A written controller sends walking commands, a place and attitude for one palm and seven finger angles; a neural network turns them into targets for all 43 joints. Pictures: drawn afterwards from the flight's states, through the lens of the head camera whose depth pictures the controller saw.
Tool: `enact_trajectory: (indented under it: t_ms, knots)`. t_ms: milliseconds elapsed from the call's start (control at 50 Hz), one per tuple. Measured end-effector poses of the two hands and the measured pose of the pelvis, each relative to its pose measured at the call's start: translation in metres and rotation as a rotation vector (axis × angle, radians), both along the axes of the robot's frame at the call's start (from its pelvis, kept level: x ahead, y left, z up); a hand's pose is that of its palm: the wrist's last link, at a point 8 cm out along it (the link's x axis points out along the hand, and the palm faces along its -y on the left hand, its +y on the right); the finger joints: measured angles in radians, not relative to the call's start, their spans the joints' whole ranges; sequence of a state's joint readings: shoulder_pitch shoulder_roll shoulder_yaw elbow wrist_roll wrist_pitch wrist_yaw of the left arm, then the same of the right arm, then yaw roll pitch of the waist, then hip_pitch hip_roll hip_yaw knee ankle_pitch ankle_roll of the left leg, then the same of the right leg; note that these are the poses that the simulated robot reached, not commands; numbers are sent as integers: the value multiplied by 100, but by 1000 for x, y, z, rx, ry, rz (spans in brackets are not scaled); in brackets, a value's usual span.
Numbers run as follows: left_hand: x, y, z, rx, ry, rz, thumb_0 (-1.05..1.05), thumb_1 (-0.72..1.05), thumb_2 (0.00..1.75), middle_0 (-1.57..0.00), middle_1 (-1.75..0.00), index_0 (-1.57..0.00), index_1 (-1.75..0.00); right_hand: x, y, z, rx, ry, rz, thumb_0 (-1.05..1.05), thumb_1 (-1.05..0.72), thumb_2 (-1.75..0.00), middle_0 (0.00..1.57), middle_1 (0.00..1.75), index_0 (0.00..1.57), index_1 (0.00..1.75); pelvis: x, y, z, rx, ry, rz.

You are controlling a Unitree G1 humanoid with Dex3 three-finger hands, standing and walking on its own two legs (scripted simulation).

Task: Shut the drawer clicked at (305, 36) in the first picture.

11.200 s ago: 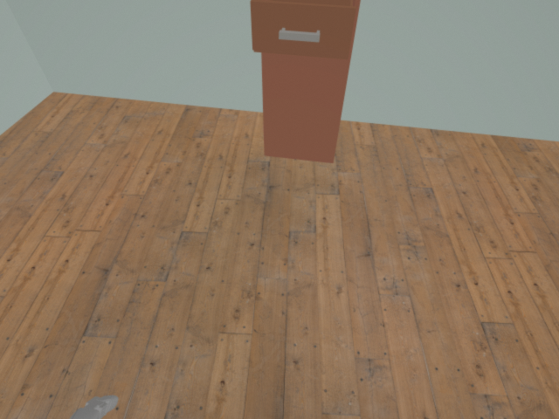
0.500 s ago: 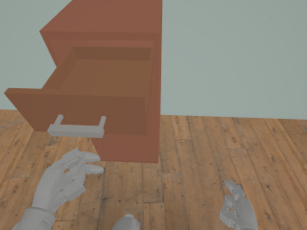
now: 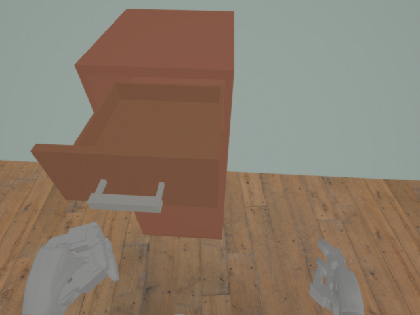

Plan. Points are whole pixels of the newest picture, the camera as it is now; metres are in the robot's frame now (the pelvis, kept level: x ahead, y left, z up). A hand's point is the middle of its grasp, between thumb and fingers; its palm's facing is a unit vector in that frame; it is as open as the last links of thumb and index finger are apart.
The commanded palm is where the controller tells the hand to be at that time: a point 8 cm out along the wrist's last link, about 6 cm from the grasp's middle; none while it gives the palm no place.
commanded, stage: raise the hand and make a fist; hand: left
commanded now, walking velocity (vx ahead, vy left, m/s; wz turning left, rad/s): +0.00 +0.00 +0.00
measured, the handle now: (128, 194) +0.32 +0.20 +0.06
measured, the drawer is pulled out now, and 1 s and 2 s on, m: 0.27 0.27 0.27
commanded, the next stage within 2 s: bring the fist close to the handle in 0.74 s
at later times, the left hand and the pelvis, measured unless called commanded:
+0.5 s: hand (99, 275) +0.14 +0.16 +0.15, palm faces +0.02 -1.00 -0.07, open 3.3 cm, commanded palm +0.10 +0.21 +0.17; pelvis -0.01 +0.00 +0.01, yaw +0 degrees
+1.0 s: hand (105, 256) +0.17 +0.16 +0.14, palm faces +0.08 -0.99 -0.08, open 3.3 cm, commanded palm +0.12 +0.22 +0.15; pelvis +0.01 -0.03 +0.02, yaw +0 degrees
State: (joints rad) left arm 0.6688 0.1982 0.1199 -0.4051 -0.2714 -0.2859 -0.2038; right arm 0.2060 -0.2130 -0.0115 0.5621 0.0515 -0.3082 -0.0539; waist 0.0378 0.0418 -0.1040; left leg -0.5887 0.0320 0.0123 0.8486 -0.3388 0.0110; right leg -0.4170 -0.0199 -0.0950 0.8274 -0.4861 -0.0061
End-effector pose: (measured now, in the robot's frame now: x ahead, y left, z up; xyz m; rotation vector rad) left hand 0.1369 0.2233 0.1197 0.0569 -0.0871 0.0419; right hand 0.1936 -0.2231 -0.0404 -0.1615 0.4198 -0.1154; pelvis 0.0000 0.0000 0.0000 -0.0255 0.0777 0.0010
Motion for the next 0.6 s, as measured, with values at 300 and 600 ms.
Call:
enact_trajectory:
  t_ms: [300, 600]
  knots:
    - [-22, -7, 35, 12, -4, -5, 2, 89, 90, -139, -158, -138, -158, 9, 46, 22, 46, -74, 138, 1, -90, -90, 20, 30, 20, 30, -5, 9, 8, -10, -70, 12]
    - [-14, -10, 33, 35, 59, 6, 2, 89, 90, -140, -160, -140, -160, -32, 4, 8, 24, 1, 36, 2, -90, -90, 20, 30, 20, 30, -14, -7, 13, 2, -99, 6]
